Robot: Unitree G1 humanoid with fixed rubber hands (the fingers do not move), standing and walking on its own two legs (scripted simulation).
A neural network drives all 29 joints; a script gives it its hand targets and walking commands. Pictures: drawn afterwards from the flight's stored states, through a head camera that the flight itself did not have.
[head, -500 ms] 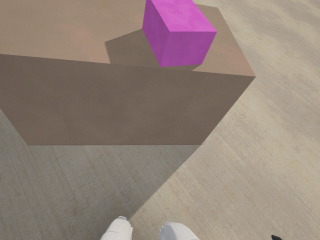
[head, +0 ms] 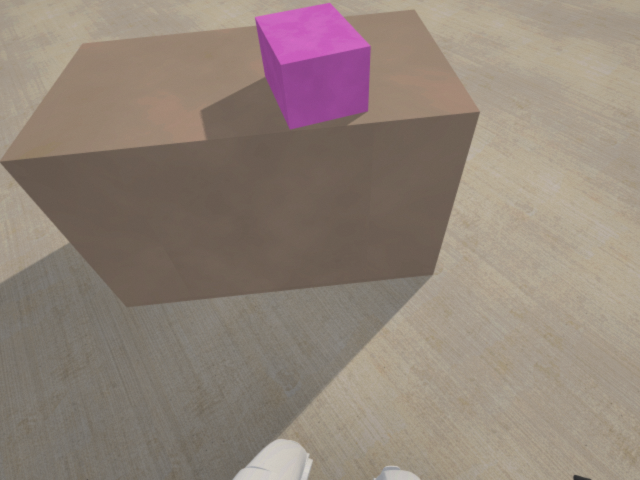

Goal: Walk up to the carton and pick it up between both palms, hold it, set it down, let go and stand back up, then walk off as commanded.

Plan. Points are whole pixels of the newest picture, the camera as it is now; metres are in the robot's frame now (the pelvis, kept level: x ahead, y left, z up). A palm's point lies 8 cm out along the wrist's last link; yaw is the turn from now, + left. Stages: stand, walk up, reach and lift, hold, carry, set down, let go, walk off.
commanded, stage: walk off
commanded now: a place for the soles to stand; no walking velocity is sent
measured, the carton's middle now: (310, 63) +1.02 +0.13 +0.01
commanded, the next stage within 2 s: stand in 0.94 s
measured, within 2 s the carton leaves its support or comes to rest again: neither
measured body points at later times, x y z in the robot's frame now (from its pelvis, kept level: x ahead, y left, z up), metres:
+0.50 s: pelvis -0.04 +0.03 +0.01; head -0.03 +0.07 +0.45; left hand +0.00 +0.37 -0.12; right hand +0.05 -0.29 -0.08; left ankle -0.03 +0.12 -0.71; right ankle +0.02 -0.09 -0.68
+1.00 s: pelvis +0.01 +0.00 +0.01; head +0.04 -0.02 +0.46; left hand +0.04 +0.36 -0.06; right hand +0.13 -0.30 -0.11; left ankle -0.04 +0.16 -0.69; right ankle +0.04 -0.11 -0.71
